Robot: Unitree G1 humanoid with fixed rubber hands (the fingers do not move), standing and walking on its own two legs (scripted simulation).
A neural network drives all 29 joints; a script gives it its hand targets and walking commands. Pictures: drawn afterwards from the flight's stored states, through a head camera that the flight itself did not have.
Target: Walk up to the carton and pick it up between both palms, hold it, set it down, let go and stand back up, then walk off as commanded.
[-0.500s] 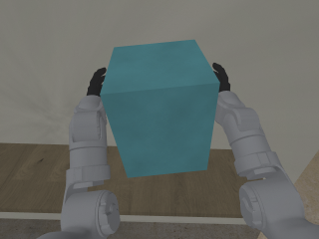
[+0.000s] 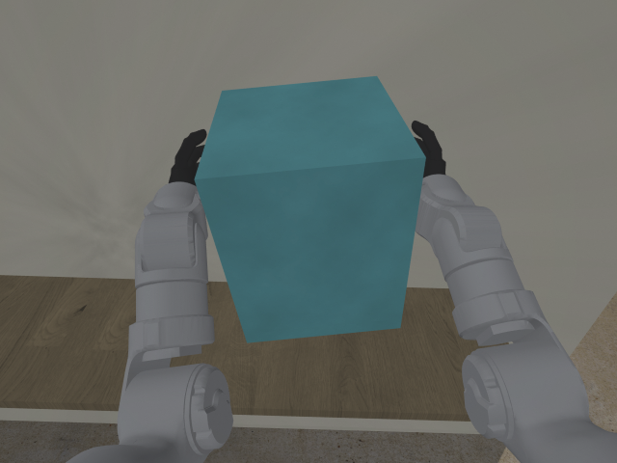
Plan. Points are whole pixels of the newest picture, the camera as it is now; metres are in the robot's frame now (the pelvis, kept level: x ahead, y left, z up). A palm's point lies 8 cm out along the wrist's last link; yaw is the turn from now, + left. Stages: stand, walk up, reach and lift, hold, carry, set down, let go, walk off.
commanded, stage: hold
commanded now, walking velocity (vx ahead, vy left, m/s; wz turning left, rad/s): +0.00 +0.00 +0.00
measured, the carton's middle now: (311, 210) +0.37 -0.01 +0.21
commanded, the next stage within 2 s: set down in 0.94 s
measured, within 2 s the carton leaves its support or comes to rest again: neither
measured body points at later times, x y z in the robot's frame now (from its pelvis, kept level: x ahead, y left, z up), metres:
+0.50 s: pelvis +0.00 +0.00 +0.00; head -0.07 +0.02 +0.44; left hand +0.38 +0.15 +0.24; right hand +0.38 -0.15 +0.25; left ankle +0.02 +0.12 -0.75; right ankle +0.03 -0.12 -0.75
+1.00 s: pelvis +0.00 +0.00 +0.00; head -0.07 +0.02 +0.44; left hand +0.38 +0.15 +0.24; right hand +0.38 -0.15 +0.25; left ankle +0.02 +0.12 -0.75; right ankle +0.03 -0.12 -0.75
